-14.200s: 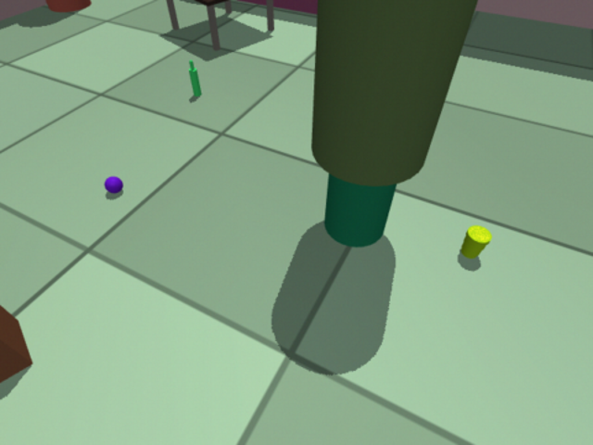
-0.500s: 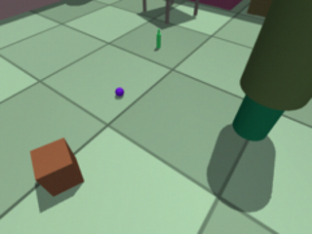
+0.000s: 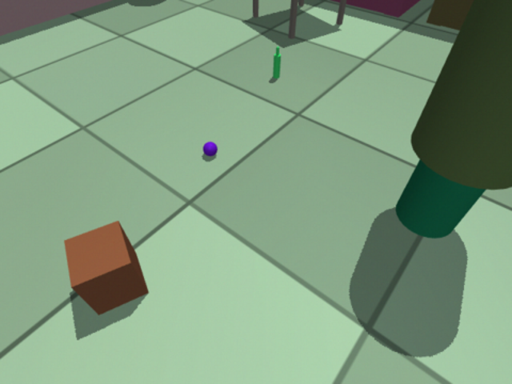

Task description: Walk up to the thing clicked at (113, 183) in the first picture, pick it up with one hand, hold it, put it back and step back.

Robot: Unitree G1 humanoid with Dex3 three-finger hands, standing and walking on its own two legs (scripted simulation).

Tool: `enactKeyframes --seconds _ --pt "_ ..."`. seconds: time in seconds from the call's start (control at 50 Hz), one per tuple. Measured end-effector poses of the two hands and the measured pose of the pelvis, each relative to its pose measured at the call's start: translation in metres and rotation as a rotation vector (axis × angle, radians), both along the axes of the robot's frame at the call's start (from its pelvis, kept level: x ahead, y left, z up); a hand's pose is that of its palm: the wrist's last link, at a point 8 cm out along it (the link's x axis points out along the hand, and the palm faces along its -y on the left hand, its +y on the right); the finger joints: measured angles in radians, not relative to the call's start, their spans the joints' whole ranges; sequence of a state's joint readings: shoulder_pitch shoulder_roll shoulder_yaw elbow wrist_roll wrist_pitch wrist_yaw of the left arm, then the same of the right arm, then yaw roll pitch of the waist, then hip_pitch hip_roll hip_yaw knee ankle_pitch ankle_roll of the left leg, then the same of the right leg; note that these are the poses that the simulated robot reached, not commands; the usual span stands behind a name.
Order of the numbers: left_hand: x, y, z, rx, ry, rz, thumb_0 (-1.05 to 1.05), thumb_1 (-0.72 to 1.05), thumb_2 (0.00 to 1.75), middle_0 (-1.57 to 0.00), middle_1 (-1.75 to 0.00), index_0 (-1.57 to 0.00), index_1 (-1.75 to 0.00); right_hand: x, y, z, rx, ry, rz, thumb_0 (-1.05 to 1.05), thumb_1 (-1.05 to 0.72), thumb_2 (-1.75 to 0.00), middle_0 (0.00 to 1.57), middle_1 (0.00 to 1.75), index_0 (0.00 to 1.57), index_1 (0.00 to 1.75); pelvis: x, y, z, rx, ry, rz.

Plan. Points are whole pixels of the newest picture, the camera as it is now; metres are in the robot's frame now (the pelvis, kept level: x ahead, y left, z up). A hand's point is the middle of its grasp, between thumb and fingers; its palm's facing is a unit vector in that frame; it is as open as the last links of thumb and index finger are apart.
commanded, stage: stand
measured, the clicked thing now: (210, 149) +1.49 +0.24 -0.74
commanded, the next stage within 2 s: none
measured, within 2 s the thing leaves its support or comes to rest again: neither
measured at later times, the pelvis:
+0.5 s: pelvis +0.01 +0.00 +0.00, yaw +1 degrees
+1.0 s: pelvis +0.01 +0.01 +0.00, yaw +1 degrees
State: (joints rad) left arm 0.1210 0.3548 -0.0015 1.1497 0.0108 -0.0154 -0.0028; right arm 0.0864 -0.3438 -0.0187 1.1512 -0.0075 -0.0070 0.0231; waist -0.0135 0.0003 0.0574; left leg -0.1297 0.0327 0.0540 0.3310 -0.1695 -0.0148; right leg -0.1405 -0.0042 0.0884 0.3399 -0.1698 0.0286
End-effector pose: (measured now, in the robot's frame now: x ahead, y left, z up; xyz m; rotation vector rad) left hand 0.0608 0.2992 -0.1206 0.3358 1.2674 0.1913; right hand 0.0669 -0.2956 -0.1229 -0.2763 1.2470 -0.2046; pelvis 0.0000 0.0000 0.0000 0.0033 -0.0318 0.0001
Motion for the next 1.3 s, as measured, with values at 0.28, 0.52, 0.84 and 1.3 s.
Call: enactKeyframes --seconds 0.28,0.52,0.84,1.3 --pt "0.026 -0.003 0.001 -0.012 -0.065 -0.020 0.01 0.90 0.89 -0.20 -0.30 -0.21 -0.30 0.009 0.001 0.004 -0.012 -0.020 0.001 0.01 -0.90 -0.90 0.20 0.30 0.20 0.30 0.005 0.002 0.000 -0.001 -0.005 0.007" --pt "0.024 0.000 0.001 -0.012 -0.056 -0.019 0.01 0.90 0.89 -0.20 -0.30 -0.21 -0.30 0.007 0.002 0.005 -0.015 -0.010 0.001 0.01 -0.90 -0.90 0.20 0.30 0.20 0.30 0.006 0.004 0.001 -0.001 -0.003 0.009" --pt "0.015 0.005 0.000 -0.003 -0.031 -0.003 0.01 0.90 0.89 -0.20 -0.30 -0.21 -0.30 0.011 0.006 0.003 -0.009 0.000 0.010 0.01 -0.90 -0.90 0.20 0.30 0.20 0.30 0.009 0.005 0.001 -0.001 -0.002 0.017" --pt "0.014 0.004 0.001 -0.006 -0.035 0.004 0.01 0.90 0.89 -0.20 -0.30 -0.21 -0.30 0.017 0.006 0.004 -0.012 -0.013 0.021 0.01 -0.90 -0.90 0.20 0.30 0.20 0.30 0.011 0.006 0.001 0.000 -0.004 0.022"
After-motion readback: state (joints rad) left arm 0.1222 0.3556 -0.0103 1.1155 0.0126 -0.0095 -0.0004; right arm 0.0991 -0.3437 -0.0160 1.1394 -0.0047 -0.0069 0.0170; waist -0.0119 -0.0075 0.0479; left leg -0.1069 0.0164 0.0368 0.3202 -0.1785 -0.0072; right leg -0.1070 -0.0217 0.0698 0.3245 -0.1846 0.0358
